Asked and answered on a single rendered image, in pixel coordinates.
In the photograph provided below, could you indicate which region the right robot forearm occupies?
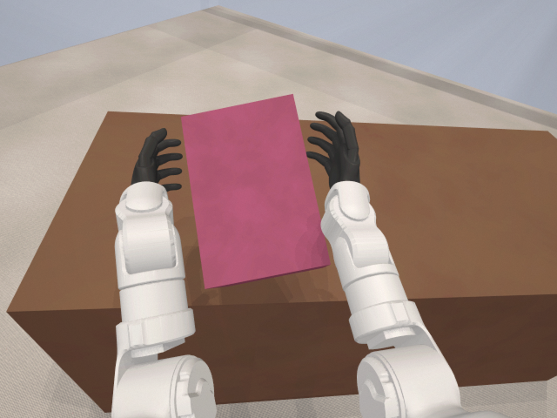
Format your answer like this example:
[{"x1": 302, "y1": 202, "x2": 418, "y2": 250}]
[{"x1": 321, "y1": 181, "x2": 460, "y2": 395}]

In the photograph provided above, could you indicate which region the robot left upper arm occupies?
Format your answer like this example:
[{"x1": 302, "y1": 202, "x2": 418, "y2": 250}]
[{"x1": 112, "y1": 354, "x2": 217, "y2": 418}]

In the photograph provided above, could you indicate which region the right robot hand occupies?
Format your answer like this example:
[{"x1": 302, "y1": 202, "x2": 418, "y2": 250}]
[{"x1": 306, "y1": 111, "x2": 360, "y2": 189}]

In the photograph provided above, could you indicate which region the left robot forearm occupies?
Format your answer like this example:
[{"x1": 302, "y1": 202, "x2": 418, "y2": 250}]
[{"x1": 111, "y1": 181, "x2": 196, "y2": 418}]

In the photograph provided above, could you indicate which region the robot right upper arm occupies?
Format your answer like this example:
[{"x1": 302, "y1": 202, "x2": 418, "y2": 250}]
[{"x1": 357, "y1": 344, "x2": 511, "y2": 418}]

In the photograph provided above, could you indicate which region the carton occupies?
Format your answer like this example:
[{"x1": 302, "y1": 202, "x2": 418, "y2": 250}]
[{"x1": 181, "y1": 94, "x2": 331, "y2": 289}]

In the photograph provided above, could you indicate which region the pedestal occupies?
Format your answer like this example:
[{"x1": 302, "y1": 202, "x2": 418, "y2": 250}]
[{"x1": 6, "y1": 111, "x2": 557, "y2": 413}]

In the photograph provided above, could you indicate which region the left robot hand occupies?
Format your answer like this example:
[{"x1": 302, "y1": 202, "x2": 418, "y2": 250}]
[{"x1": 131, "y1": 128, "x2": 183, "y2": 192}]

